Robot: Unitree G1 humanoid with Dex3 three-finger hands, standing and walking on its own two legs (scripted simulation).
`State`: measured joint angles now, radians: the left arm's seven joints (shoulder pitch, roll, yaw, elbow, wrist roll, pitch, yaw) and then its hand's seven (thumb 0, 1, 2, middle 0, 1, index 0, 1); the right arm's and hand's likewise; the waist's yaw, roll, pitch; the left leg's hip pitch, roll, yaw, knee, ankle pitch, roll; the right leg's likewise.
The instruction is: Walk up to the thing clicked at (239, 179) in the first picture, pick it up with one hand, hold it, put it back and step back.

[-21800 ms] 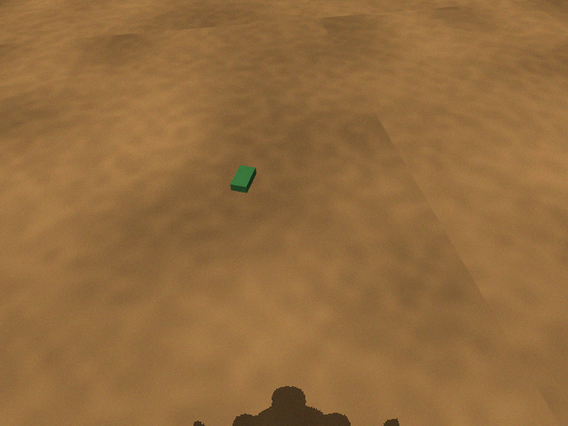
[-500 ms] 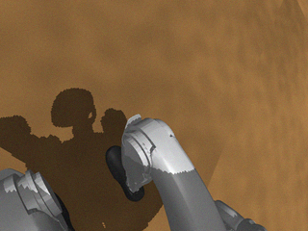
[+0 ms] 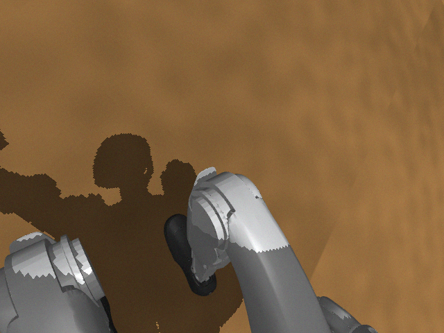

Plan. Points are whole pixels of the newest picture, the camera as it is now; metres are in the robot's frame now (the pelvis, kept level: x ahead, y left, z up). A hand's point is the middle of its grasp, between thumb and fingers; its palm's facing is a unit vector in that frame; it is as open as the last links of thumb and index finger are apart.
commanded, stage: settle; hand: left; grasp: from above
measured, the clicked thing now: out of the picture +0.47 +0.31 -0.29
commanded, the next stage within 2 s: lift in 0.52 s
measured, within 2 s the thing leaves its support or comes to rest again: neither
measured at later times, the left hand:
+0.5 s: hand out of the picture +0.46 +0.31 -0.17, palm faces -0.43 -0.11 -0.89, open 11.3 cm
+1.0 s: hand out of the picture +0.42 +0.33 -0.09, palm faces -0.47 -0.14 -0.87, open 11.3 cm
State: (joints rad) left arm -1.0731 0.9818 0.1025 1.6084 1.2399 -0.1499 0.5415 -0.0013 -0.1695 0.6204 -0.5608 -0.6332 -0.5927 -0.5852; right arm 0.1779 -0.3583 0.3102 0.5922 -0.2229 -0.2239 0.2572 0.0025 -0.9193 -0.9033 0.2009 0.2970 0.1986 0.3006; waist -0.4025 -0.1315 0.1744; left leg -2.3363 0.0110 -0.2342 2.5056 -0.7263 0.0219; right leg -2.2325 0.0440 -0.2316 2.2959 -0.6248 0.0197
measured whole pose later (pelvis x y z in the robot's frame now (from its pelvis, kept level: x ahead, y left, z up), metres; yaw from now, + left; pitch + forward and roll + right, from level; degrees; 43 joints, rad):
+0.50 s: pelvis +0.00 -0.01 +0.01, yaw +5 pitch +34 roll -10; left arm -1.03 0.76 0.02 1.43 1.21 -0.12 0.36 -0.01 -0.19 0.63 -0.59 -0.61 -0.62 -0.57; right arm 0.19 -0.33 0.15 0.65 -0.14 -0.11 0.21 0.00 -0.91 -0.90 0.20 0.30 0.20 0.30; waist -0.31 -0.01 -0.01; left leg -2.33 0.00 -0.14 2.42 -0.70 0.02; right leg -2.27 0.02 -0.15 2.29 -0.63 0.00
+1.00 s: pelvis +0.00 -0.01 +0.06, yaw +9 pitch +36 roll -8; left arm -0.89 0.66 0.00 1.19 1.13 -0.10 0.17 -0.01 -0.15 0.61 -0.55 -0.62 -0.57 -0.60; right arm 0.23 -0.30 0.05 0.66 -0.07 0.02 0.11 0.00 -0.91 -0.90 0.20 0.30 0.20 0.30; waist -0.22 0.04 -0.12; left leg -2.23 -0.01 -0.09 2.26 -0.67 0.03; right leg -2.18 0.00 -0.10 2.17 -0.63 0.00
